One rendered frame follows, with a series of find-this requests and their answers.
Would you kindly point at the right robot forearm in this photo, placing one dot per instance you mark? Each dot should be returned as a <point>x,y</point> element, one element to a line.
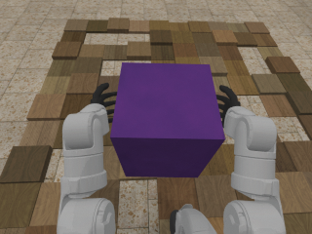
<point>255,141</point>

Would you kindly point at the left robot forearm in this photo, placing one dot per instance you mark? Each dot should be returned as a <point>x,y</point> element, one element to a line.
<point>82,148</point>

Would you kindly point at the right robot hand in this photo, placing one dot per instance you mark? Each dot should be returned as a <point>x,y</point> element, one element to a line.
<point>230,101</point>

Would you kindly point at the right robot upper arm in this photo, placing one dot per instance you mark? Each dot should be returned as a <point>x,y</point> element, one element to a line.
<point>252,217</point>

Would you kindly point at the robot right thigh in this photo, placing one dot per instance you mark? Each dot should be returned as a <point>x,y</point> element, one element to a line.
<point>192,221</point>

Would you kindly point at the left robot upper arm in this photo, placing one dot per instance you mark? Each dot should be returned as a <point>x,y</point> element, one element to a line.
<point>87,216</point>

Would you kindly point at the carton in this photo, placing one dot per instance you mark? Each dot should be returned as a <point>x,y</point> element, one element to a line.
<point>166,120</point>

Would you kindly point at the left robot hand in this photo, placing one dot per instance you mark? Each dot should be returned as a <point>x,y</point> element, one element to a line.
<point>99,98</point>

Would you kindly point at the robot right shin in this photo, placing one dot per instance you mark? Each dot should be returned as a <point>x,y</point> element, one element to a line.
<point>186,206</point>

